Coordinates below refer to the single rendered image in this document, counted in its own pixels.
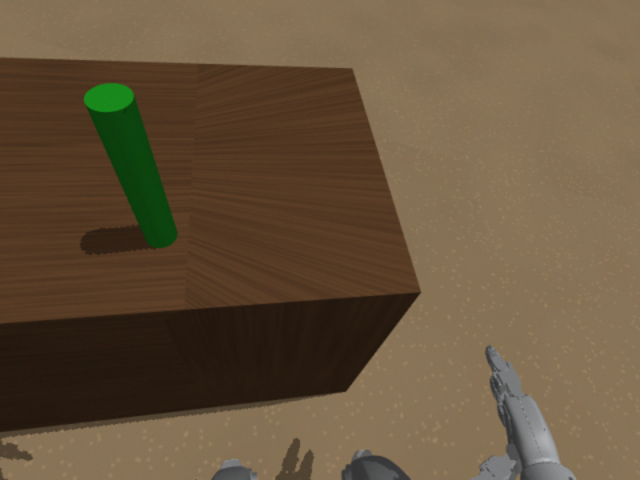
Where can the right robot arm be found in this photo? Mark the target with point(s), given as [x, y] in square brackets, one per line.
[546, 471]

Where can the right robot hand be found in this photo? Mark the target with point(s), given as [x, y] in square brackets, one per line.
[529, 438]

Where can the can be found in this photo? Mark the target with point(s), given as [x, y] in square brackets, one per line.
[117, 119]

